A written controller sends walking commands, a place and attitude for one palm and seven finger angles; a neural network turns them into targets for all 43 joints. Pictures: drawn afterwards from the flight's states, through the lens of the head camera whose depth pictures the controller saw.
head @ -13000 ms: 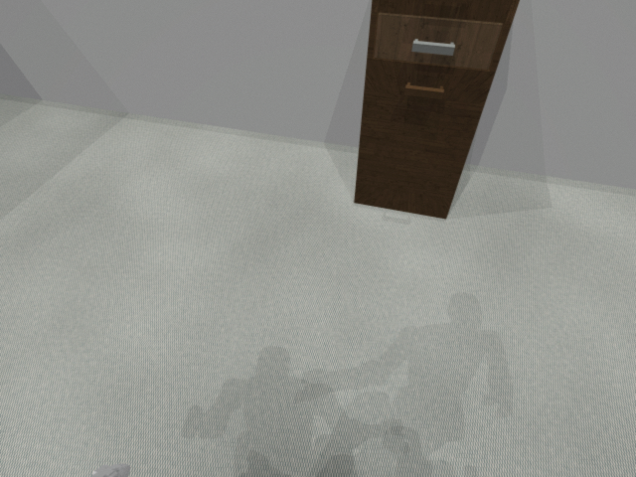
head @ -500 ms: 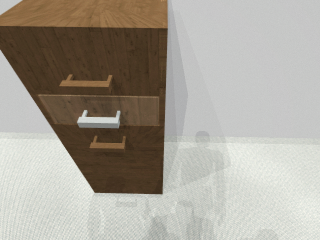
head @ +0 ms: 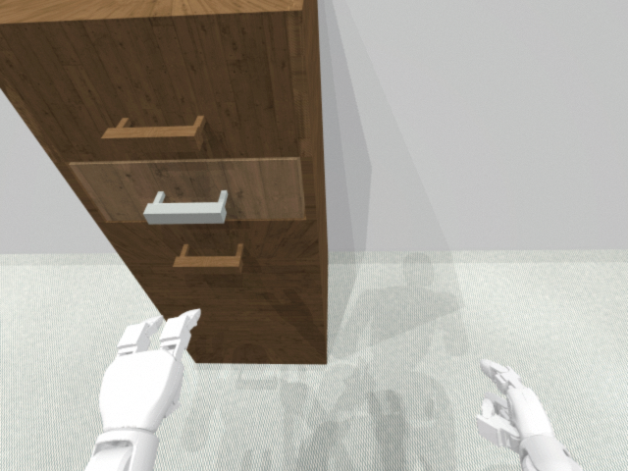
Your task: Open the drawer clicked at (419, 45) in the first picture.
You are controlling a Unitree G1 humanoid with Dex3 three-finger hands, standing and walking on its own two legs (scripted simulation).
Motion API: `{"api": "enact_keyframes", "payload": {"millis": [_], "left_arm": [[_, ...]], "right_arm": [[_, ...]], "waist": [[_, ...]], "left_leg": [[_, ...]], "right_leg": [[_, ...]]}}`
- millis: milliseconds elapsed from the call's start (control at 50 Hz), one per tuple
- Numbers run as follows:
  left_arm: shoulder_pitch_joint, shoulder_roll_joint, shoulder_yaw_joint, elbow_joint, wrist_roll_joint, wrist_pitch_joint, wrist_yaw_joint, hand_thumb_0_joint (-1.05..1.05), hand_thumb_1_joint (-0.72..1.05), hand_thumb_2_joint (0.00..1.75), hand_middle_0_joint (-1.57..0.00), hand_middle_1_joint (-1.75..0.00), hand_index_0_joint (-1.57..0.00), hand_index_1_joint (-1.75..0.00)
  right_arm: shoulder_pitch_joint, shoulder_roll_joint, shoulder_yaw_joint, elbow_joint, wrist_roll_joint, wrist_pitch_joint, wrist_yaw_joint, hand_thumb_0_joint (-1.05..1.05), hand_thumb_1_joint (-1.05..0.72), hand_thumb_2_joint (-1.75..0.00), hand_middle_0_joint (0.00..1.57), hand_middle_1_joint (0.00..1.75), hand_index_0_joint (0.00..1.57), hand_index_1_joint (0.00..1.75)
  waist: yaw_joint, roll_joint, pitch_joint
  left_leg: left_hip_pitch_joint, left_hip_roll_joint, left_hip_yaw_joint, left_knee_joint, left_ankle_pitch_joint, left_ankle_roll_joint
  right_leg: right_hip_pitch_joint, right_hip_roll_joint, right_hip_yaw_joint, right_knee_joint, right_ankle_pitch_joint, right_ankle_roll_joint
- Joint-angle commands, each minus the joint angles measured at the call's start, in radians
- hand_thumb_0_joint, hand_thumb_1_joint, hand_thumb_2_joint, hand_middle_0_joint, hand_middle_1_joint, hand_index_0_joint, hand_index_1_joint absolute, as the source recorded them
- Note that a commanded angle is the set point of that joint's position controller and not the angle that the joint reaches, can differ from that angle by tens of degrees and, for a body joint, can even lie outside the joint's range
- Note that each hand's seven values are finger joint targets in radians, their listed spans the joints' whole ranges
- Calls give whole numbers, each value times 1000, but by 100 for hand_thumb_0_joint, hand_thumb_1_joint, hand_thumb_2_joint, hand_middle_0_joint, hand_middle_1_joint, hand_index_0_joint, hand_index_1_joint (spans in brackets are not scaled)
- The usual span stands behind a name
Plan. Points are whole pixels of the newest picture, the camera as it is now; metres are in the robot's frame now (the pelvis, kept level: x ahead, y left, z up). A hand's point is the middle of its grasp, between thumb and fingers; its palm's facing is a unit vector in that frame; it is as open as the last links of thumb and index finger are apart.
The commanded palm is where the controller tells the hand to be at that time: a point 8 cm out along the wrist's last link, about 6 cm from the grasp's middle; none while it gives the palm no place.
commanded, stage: raise the hand with hooked fingers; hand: left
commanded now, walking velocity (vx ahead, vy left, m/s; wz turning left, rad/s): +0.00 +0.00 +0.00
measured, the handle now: (188, 204) +0.52 +0.28 +0.02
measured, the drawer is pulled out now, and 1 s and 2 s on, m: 0.00 0.00 0.00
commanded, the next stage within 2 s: move the hooked fingers above the handle in 1.54 s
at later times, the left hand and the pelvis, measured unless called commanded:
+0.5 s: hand (137, 354) +0.24 +0.25 +0.04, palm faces +0.01 -0.12 -0.99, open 11.2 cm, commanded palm +0.21 +0.26 +0.10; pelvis +0.01 +0.01 +0.02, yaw +2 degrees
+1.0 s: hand (91, 278) +0.30 +0.30 +0.12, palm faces +0.09 -0.08 -0.99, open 13.7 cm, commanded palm +0.27 +0.30 +0.18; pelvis +0.01 +0.04 +0.03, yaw +3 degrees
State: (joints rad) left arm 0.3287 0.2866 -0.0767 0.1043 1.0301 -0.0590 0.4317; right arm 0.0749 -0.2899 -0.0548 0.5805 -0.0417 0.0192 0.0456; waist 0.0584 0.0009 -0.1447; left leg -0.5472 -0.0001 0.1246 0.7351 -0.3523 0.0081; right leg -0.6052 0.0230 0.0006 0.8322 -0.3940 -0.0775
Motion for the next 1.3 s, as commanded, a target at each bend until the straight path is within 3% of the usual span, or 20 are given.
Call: {"api": "enact_keyframes", "payload": {"millis": [0,40,80,140,180,220,280,380,460,520,600,660,840,900,1020,1120,1160,1200,1280], "left_arm": [[-35,200,125,-245,92,31,100,0,46,71,-23,-58,-23,-58],[-181,214,128,-262,81,47,123,0,41,69,-24,-62,-24,-62],[-368,252,131,-313,70,35,131,0,36,67,-24,-64,-24,-64],[-400,235,86,-274,40,19,99,0,29,64,-24,-69,-24,-69],[-411,222,66,-249,17,33,64,0,25,62,-25,-72,-25,-72],[-331,218,65,-186,-3,58,15,0,20,60,-25,-75,-25,-75],[-258,221,75,-147,-25,101,-65,0,13,57,-25,-80,-25,-80],[-193,259,131,-226,-28,84,-128,0,1,52,-26,-87,-26,-87],[-223,269,160,-282,-27,54,-109,0,-8,48,-27,-93,-27,-93],[-280,263,156,-321,-25,48,-79,0,-15,45,-27,-98,-27,-98],[-372,266,133,-314,-39,74,-83,0,-24,41,-28,-103,-28,-103],[-408,267,106,-330,-46,97,-117,0,-31,38,-29,-108,-29,-108],[-542,323,108,-288,-62,161,-249,0,-50,30,-30,-120,-30,-120],[-604,350,117,-286,-71,162,-288,0,-50,30,-30,-120,-30,-120],[-711,377,118,-272,-95,138,-358,0,-50,30,-30,-120,-30,-120],[-787,440,156,-272,-115,108,-394,0,-50,30,-30,-120,-30,-120],[-718,406,144,-214,-129,106,-410,0,-50,30,-30,-120,-30,-120],[-681,394,142,-228,-143,95,-424,0,-50,30,-30,-120,-30,-120],[-680,427,176,-284,-140,63,-413,0,-50,30,-30,-120,-30,-120]], "right_arm": [[-120,-49,-12,-194,-10,30,-2,0,-90,-90,20,30,20,30],[-117,-37,-10,-186,-10,40,-30,0,-90,-90,20,30,20,30],[-118,-26,-4,-170,-19,36,-58,0,-90,-90,20,30,20,30],[-124,-18,6,-157,-19,17,-79,0,-90,-90,20,30,20,30],[-124,-14,16,-151,-18,13,-83,0,-90,-90,20,30,20,30],[-120,-14,23,-143,-9,13,-89,0,-90,-90,20,30,20,30],[-121,-22,36,-147,1,26,-87,0,-90,-90,20,30,20,30],[-113,-28,37,-155,1,29,-76,0,-90,-90,20,30,20,30],[-97,-32,22,-150,2,27,-70,0,-90,-90,20,30,20,30],[-84,-37,8,-143,4,22,-65,0,-90,-90,20,30,20,30],[-84,-49,-2,-132,17,27,-67,0,-90,-90,20,30,20,30],[-85,-53,-4,-127,24,31,-66,0,-90,-90,20,30,20,30],[-99,-52,27,-126,42,73,-66,0,-90,-90,20,30,20,30],[-103,-52,35,-127,45,81,-68,0,-90,-90,20,30,20,30],[-94,-52,42,-115,49,87,-70,0,-90,-90,20,30,20,30],[-82,-61,42,-109,52,84,-69,0,-90,-90,20,30,20,30],[-74,-64,39,-111,54,87,-65,0,-90,-90,20,30,20,30],[-69,-68,36,-117,57,87,-53,0,-90,-90,20,30,20,30],[-74,-75,29,-127,54,83,-49,0,-90,-90,20,30,20,30]], "waist": [[56,-28,-148],[12,-1,-141],[-31,-32,-147],[-45,20,-134],[-48,11,-134],[-24,9,-105],[6,-54,-104],[48,-35,-100],[45,-30,-108],[36,29,-133],[14,0,-120],[17,44,-131],[26,30,-73],[25,37,-89],[12,49,-90],[17,67,-116],[23,27,-82],[28,24,-94],[32,32,-109]], "left_leg": [[-29,-81,-97,3,132,25],[15,-78,-99,27,94,32],[27,-77,-113,60,60,42],[77,-74,-116,51,40,42],[96,-69,-117,28,46,45],[89,-67,-115,-11,80,40],[82,-58,-112,-79,122,35],[130,-51,-111,-149,211,32],[169,-49,-115,-166,245,34],[231,-43,-118,-167,277,34],[262,-35,-125,-179,281,33],[321,-26,-133,-196,344,30],[371,-10,-149,-279,403,14],[390,-12,-146,-296,411,14],[430,-10,-155,-314,455,10],[452,-9,-167,-329,487,3],[431,-9,-162,-338,476,4],[426,-9,-160,-340,483,3],[423,-11,-158,-336,476,7]], "right_leg": [[161,-27,205,-156,206,10],[124,-29,216,-190,143,17],[110,-37,238,-225,73,29],[107,-42,223,-263,23,31],[127,-42,200,-278,31,38],[187,-43,190,-297,88,42],[283,-42,164,-301,168,48],[366,-33,106,-284,309,43],[366,-28,84,-278,342,39],[336,-23,54,-269,336,32],[311,-19,32,-279,314,36],[318,-16,15,-283,339,32],[381,-9,-14,-340,331,33],[420,-10,-10,-362,344,33],[436,-7,-18,-394,361,33],[462,-7,-22,-410,369,31],[455,-6,-29,-416,364,34],[473,-9,-27,-417,369,32],[473,-5,-18,-417,372,33]]}}
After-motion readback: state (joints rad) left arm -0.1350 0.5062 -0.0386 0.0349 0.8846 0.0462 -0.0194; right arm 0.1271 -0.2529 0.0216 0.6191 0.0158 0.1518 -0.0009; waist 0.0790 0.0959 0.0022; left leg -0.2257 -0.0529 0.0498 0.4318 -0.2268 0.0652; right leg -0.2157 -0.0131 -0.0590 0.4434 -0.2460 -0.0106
